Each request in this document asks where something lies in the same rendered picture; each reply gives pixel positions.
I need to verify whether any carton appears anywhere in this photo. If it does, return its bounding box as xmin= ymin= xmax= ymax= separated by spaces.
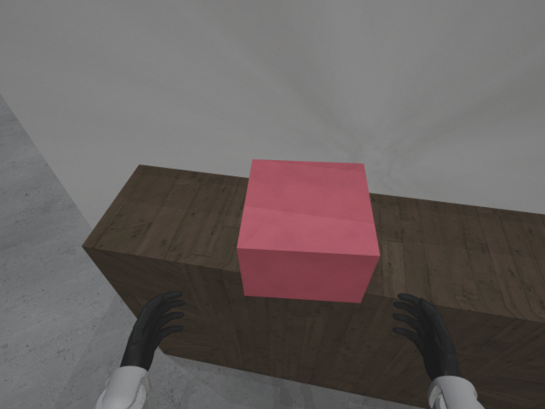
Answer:
xmin=237 ymin=159 xmax=380 ymax=303

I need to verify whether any right robot hand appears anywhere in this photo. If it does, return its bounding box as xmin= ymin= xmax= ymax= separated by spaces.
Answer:
xmin=393 ymin=293 xmax=462 ymax=381

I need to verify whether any right robot forearm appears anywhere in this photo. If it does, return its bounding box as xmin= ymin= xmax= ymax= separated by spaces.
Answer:
xmin=427 ymin=376 xmax=484 ymax=409

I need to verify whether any pedestal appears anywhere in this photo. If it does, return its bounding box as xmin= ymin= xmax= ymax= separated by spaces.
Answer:
xmin=82 ymin=164 xmax=545 ymax=409

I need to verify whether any left robot hand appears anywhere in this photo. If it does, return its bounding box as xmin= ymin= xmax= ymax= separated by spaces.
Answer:
xmin=120 ymin=291 xmax=185 ymax=371

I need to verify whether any left robot forearm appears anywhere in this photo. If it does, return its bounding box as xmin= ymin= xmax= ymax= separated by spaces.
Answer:
xmin=93 ymin=366 xmax=152 ymax=409

